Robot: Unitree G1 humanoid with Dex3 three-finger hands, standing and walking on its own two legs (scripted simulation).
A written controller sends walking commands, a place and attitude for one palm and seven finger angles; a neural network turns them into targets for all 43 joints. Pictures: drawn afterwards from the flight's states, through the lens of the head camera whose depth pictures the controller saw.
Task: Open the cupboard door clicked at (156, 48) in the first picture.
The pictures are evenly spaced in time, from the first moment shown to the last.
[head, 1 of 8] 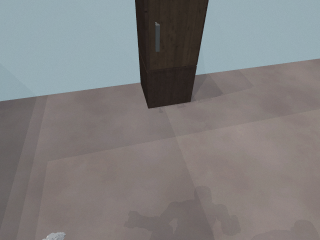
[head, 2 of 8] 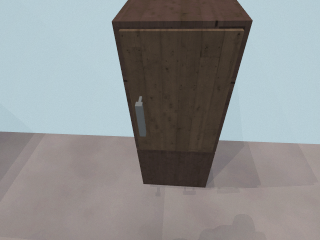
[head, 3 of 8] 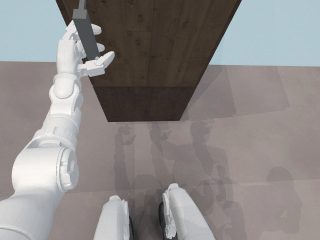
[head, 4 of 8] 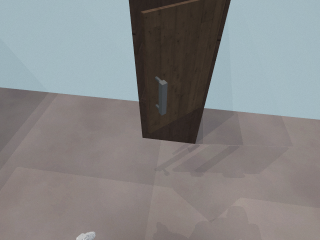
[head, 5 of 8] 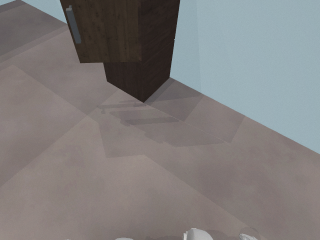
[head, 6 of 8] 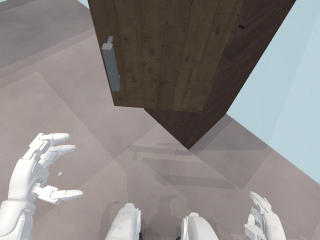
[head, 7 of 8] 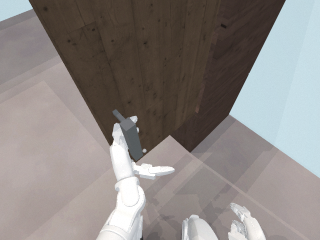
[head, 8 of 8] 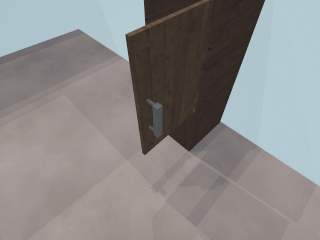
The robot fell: no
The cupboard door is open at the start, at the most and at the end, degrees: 0 92 92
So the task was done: yes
